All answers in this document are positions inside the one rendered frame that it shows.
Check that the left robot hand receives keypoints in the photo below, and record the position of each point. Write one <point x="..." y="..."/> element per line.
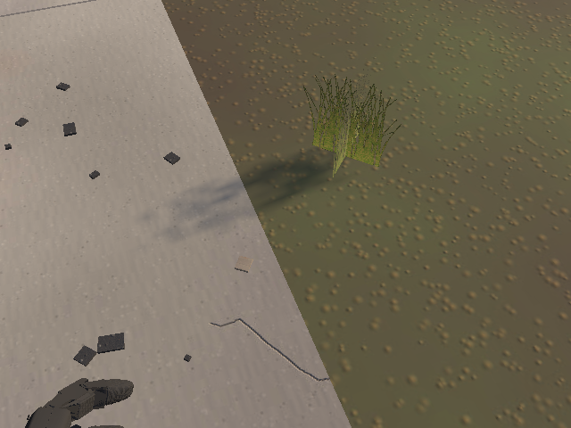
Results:
<point x="78" y="399"/>

